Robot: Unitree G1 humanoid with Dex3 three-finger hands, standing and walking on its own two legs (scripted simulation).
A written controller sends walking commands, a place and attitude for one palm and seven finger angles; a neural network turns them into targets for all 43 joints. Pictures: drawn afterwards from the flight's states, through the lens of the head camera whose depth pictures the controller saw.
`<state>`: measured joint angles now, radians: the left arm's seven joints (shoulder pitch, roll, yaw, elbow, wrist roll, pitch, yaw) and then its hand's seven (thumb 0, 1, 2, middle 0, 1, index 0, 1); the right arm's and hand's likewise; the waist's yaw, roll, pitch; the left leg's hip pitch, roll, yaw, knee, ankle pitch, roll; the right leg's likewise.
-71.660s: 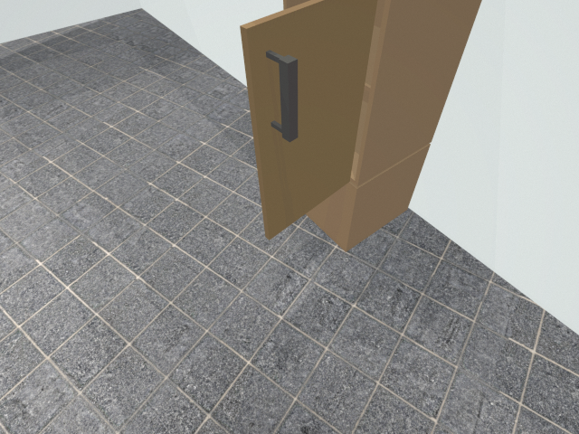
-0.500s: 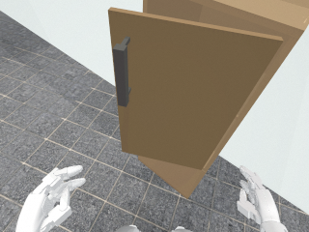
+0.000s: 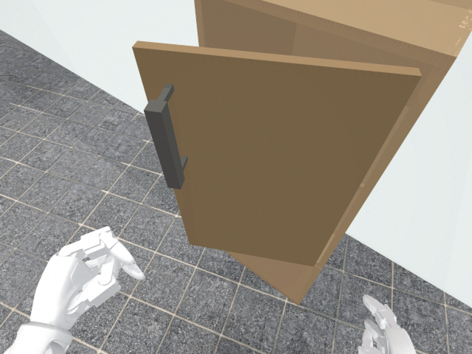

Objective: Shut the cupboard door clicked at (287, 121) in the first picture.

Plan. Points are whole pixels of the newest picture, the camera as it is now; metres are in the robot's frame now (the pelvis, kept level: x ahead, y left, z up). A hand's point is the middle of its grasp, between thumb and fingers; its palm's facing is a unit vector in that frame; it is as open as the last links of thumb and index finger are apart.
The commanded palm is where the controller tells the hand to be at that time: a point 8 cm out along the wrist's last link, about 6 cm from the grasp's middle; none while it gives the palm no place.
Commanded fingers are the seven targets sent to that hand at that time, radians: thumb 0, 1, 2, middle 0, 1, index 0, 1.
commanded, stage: raise the hand and make a fist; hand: left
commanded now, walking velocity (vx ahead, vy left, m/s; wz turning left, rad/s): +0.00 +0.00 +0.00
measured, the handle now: (172, 140) +0.40 +0.14 +0.15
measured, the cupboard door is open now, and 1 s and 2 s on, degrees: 27 27 27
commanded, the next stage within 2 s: bring the fist close to the handle in 0.90 s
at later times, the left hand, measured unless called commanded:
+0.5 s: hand (80, 245) +0.22 +0.21 +0.16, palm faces -0.07 -0.99 -0.10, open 3.1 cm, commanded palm +0.20 +0.26 +0.16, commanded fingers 0.00 0.90 0.90 -1.30 -1.50 -1.30 -1.50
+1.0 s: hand (79, 253) +0.21 +0.21 +0.15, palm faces -0.06 -1.00 -0.07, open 3.1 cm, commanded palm +0.18 +0.26 +0.16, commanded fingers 0.00 0.90 0.90 -1.30 -1.50 -1.30 -1.50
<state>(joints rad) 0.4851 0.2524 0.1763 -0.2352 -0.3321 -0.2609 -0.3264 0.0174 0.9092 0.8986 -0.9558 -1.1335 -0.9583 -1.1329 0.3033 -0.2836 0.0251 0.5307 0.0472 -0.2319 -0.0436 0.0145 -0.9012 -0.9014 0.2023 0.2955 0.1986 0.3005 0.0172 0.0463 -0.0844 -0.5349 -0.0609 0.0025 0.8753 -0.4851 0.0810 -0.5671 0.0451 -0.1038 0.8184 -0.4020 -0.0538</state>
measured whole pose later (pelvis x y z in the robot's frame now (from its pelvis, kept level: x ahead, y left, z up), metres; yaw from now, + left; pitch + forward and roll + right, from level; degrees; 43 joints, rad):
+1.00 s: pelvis -0.02 +0.02 +0.03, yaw +0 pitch -2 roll -2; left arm 0.24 0.31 0.20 -0.22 -0.28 0.07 -0.29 0.02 0.90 0.90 -1.30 -1.50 -1.30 -1.50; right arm 0.25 -0.27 0.08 0.57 0.07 -0.23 -0.06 0.01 -0.90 -0.90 0.20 0.30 0.20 0.30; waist 0.04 0.05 -0.03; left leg -0.24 -0.08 0.01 0.61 -0.34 0.10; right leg -0.27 0.03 -0.08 0.56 -0.26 -0.03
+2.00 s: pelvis +0.00 -0.02 +0.03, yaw -1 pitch +0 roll +0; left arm -0.10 0.21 0.05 0.02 -0.21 0.13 -0.12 0.02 0.90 0.90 -1.30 -1.50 -1.30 -1.50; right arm 0.22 -0.26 0.08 0.56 0.06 -0.10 -0.04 0.01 -0.90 -0.90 0.20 0.30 0.20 0.30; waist 0.00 0.05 -0.02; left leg -0.23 -0.06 0.01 0.59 -0.36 0.06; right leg -0.29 0.05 -0.07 0.58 -0.29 -0.07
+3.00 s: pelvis -0.01 +0.00 +0.03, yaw -1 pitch +1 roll +0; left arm -0.40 0.25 0.05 0.39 -0.22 0.00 -0.21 0.03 0.90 0.90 -1.32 -1.50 -1.30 -1.50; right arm 0.24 -0.27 0.07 0.61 0.07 -0.07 -0.05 0.01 -0.90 -0.90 0.20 0.30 0.20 0.30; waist -0.03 0.03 -0.01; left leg -0.25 -0.08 0.02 0.57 -0.33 0.08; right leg -0.32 0.03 -0.07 0.58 -0.28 -0.05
